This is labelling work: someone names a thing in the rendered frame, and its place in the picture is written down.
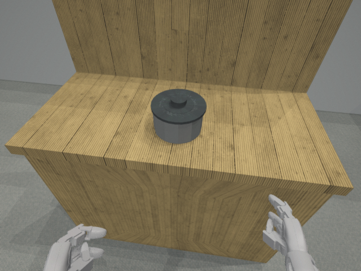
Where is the lid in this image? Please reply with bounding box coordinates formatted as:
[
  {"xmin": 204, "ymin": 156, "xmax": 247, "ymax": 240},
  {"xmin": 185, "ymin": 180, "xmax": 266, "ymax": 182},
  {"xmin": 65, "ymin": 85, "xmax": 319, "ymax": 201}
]
[{"xmin": 151, "ymin": 89, "xmax": 206, "ymax": 125}]

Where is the knob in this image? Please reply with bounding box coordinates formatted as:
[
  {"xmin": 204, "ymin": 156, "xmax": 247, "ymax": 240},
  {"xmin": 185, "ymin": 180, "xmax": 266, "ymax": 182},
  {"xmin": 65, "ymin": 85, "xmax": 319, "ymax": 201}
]
[{"xmin": 171, "ymin": 94, "xmax": 187, "ymax": 107}]

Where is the right robot forearm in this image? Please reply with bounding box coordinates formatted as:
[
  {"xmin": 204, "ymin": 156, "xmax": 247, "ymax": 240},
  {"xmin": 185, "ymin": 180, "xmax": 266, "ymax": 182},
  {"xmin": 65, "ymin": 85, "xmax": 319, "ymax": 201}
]
[{"xmin": 285, "ymin": 251, "xmax": 319, "ymax": 271}]

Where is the table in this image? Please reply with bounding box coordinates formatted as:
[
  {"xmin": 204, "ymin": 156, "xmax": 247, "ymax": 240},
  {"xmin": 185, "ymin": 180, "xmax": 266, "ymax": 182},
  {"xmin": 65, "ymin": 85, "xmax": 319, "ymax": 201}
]
[{"xmin": 5, "ymin": 0, "xmax": 354, "ymax": 263}]

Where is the pot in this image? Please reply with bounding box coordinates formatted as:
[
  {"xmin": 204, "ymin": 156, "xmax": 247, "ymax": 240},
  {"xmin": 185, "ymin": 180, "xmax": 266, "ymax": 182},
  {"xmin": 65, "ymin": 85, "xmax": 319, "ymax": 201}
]
[{"xmin": 153, "ymin": 114, "xmax": 203, "ymax": 144}]

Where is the left robot hand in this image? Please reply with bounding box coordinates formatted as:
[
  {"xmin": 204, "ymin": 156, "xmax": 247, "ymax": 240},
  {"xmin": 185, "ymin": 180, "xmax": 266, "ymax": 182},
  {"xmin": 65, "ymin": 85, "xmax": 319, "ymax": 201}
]
[{"xmin": 43, "ymin": 224, "xmax": 107, "ymax": 271}]

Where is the right robot hand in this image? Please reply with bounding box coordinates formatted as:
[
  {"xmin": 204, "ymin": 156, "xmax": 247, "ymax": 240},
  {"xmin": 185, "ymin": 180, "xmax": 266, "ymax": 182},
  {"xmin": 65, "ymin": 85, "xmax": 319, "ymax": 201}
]
[{"xmin": 263, "ymin": 194, "xmax": 308, "ymax": 256}]

